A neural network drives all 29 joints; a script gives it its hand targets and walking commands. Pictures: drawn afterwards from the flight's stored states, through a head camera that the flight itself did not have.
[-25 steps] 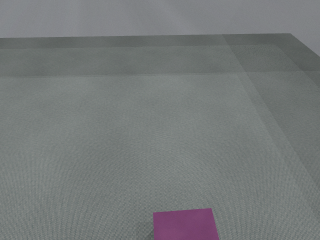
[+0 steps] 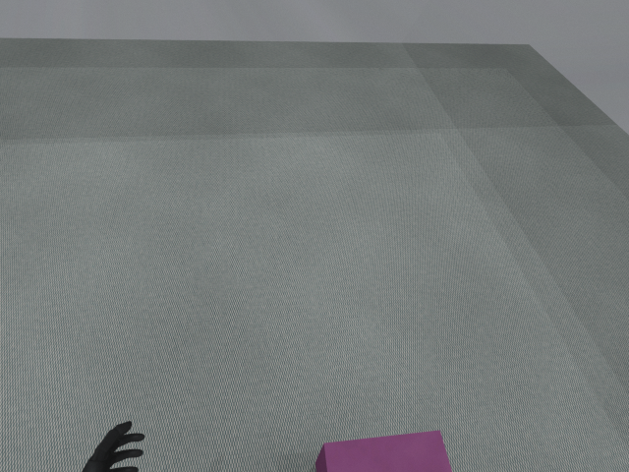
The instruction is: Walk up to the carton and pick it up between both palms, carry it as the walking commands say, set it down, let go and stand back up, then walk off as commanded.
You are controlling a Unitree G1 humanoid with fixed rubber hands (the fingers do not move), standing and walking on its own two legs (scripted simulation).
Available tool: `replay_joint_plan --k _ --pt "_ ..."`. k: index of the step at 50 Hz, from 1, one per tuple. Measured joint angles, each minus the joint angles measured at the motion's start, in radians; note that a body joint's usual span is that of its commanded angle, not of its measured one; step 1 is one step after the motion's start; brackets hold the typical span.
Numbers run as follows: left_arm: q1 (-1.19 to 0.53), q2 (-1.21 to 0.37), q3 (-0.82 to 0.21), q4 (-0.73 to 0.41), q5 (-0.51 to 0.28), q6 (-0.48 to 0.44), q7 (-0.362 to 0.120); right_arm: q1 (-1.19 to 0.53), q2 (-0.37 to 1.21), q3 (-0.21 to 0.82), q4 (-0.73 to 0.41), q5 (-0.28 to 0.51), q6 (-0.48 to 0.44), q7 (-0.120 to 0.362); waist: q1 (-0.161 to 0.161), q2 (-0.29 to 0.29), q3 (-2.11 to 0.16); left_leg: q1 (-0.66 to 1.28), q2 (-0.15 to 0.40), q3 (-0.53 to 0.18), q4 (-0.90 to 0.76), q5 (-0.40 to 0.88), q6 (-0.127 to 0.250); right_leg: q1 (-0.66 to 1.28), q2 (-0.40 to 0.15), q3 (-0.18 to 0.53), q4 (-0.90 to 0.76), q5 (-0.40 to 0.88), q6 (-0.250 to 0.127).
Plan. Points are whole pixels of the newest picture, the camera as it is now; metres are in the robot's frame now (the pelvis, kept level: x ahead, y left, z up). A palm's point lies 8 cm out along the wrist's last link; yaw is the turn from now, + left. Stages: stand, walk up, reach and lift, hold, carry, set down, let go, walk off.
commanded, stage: walk off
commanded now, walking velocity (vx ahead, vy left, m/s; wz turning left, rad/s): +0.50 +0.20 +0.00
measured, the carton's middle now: out of the picture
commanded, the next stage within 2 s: stand in 1.88 s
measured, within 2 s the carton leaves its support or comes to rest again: neither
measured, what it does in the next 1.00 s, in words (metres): steps on the spot: right foot, then left foot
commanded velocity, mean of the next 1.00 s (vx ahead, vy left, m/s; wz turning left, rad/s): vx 0.50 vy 0.20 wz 0.00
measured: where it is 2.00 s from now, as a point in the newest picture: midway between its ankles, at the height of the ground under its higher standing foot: outside the picture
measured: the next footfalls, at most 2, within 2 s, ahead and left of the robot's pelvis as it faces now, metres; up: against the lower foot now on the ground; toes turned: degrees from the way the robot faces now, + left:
right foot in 0.52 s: -0.10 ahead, -0.18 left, +0.00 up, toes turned -8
left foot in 0.82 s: +0.23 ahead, +0.17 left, +0.00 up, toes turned +8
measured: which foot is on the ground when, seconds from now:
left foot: down 0.00-0.56, up 0.58-0.80, down 0.82-1.00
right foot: up 0.00-0.50, down 0.52-0.84, up 0.86-1.00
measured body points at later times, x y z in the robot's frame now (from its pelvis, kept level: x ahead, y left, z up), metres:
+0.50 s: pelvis +0.00 -0.01 +0.00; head +0.02 +0.00 +0.45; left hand +0.12 +0.18 -0.15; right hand -0.13 -0.19 -0.14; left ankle +0.06 +0.07 -0.75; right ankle -0.14 -0.19 -0.71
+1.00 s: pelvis +0.07 +0.06 -0.02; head +0.12 +0.07 +0.43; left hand +0.12 +0.33 -0.17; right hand +0.12 -0.20 -0.16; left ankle +0.19 +0.16 -0.75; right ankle -0.20 -0.13 -0.57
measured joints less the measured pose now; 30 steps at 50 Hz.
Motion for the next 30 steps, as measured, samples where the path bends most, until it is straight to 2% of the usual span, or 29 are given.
replay_joint_plan --k 4,8,15,23,26,28,29,30 --pt "-0.052 -0.007 -0.012 0.000 -0.002 0.022 0.007 0.075 0.025 0.001 0.043 0.000 0.012 0.000 -0.050 0.000 -0.023 0.058 -0.009 0.011 -0.089 0.030 0.002 0.034 0.002 -0.001 -0.121 -0.021 0.005" --pt "-0.073 -0.033 -0.025 0.010 -0.006 0.032 0.012 0.134 0.056 0.009 0.083 -0.002 0.020 0.000 -0.083 -0.002 -0.039 0.089 -0.009 0.013 -0.143 0.052 0.000 0.061 0.009 -0.004 -0.199 -0.054 0.007" --pt "-0.034 -0.095 -0.038 0.036 -0.005 0.033 0.018 0.166 0.093 0.012 0.117 -0.010 0.036 0.002 -0.100 0.008 -0.040 0.097 0.012 0.005 -0.155 0.060 -0.008 0.087 0.038 -0.013 -0.288 -0.108 0.005" --pt "0.073 -0.153 -0.052 0.052 -0.009 0.029 0.034 0.096 0.084 0.008 0.086 -0.011 0.055 -0.005 -0.058 0.028 -0.031 0.052 0.028 -0.009 -0.104 0.048 -0.011 0.122 0.051 -0.068 -0.472 -0.153 -0.008" --pt "0.117 -0.150 -0.056 0.059 -0.010 0.017 0.042 0.060 0.074 -0.001 0.062 -0.008 0.068 -0.008 -0.033 0.007 -0.027 0.024 0.008 -0.004 -0.055 0.029 -0.017 0.174 0.035 -0.118 -0.647 -0.082 -0.012" --pt "0.152 -0.136 -0.060 0.056 -0.007 -0.001 0.051 0.044 0.071 -0.006 0.041 -0.001 0.078 -0.009 -0.003 -0.032 -0.026 -0.021 -0.023 0.007 0.040 -0.019 -0.030 0.232 0.009 -0.150 -0.769 -0.040 -0.032" --pt "0.175 -0.123 -0.060 0.049 -0.002 -0.016 0.058 0.036 0.069 -0.006 0.027 -0.001 0.083 -0.007 0.022 -0.062 -0.028 -0.081 -0.045 0.013 0.156 -0.109 -0.039 0.247 -0.011 -0.120 -0.809 -0.023 -0.034" --pt "0.192 -0.137 -0.062 0.060 0.004 -0.021 0.067 0.019 0.043 -0.011 0.018 -0.003 0.092 -0.003 0.035 -0.023 -0.018 -0.148 -0.033 -0.026 0.292 -0.179 -0.050 0.238 0.004 -0.124 -0.782 -0.005 0.001"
